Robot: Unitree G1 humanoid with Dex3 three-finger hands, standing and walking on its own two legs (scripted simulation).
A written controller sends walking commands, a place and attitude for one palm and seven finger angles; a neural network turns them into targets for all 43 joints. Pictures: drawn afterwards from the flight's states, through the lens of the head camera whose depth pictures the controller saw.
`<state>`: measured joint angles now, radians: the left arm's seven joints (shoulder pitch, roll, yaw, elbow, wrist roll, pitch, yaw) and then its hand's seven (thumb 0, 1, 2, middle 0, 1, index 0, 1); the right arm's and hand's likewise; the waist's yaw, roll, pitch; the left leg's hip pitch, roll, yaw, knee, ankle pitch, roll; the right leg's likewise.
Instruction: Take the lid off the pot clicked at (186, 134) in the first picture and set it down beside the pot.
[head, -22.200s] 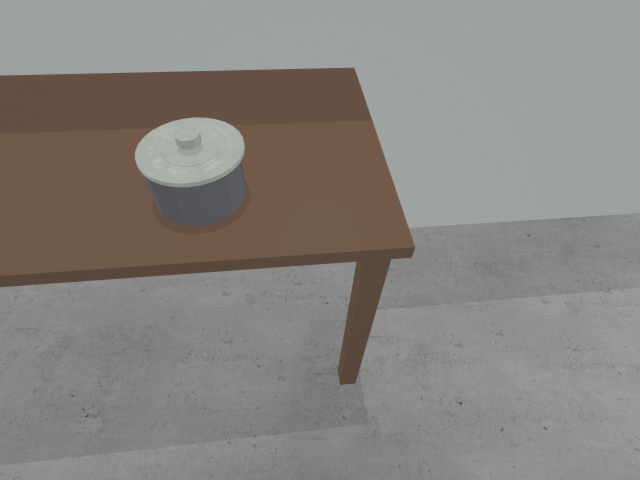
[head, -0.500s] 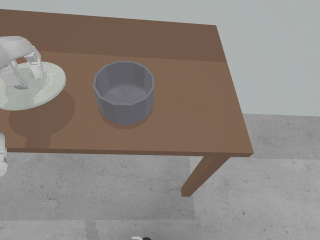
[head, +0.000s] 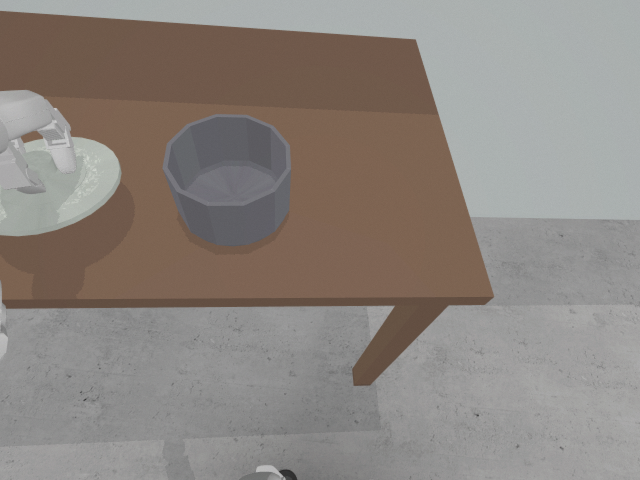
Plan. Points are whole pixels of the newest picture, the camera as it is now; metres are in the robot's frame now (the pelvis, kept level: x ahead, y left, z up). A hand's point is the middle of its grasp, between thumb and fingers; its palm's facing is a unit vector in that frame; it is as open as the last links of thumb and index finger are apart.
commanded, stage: lower the lid onto the table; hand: left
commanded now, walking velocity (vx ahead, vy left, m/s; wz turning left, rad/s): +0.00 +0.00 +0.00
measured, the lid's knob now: (35, 166) +0.48 +0.34 +0.07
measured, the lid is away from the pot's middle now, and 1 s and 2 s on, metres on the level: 0.23 0.24 0.24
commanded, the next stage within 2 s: open the fingers wide in 0.62 s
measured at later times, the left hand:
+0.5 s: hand (34, 192) +0.45 +0.33 +0.06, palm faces -0.53 -0.09 -0.85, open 6.2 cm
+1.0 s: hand (34, 204) +0.44 +0.34 +0.05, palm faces -0.42 -0.09 -0.90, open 6.0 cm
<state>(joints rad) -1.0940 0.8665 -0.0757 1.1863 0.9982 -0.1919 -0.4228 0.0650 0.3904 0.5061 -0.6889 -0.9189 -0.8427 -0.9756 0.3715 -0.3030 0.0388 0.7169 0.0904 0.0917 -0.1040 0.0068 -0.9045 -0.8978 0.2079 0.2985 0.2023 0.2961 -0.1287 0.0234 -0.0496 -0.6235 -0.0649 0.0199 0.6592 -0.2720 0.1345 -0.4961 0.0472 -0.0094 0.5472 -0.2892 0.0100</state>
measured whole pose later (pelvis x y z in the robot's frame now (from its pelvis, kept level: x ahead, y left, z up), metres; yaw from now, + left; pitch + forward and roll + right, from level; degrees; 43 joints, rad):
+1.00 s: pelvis +0.00 +0.01 -0.01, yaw +0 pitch +15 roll -6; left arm -0.90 0.81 0.01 1.05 1.02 -0.23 -0.30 0.05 0.42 0.51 -0.64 -0.94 -0.82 -1.01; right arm 0.34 -0.27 0.02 0.67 0.07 0.18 -0.07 0.01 -0.90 -0.90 0.21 0.30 0.20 0.30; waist -0.11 0.03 -0.08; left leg -0.71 -0.07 0.01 0.74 -0.30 0.14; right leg -0.58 0.06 -0.01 0.63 -0.32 -0.02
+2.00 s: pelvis -0.01 -0.01 -0.01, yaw +0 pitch +16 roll -5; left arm -0.97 0.88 -0.01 1.13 1.01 -0.22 -0.35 0.00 0.00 0.66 -0.37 -0.85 -0.37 -0.86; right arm 0.35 -0.29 0.04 0.67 0.10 0.17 -0.10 0.01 -0.90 -0.90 0.21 0.30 0.20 0.30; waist -0.13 0.02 -0.08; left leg -0.74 -0.05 0.01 0.78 -0.31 0.12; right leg -0.61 0.08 0.00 0.67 -0.33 0.01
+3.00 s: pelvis -0.01 +0.01 +0.00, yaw +2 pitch +11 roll -5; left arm -1.16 0.84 -0.13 1.07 0.97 -0.09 -0.45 0.00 0.00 0.65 -0.37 -0.86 -0.37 -0.86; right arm 0.35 -0.29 0.03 0.68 0.10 0.16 -0.08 0.01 -0.91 -0.90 0.21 0.30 0.20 0.30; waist -0.10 0.03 -0.06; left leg -0.59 -0.09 0.00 0.67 -0.26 0.14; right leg -0.46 0.04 -0.01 0.57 -0.30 -0.01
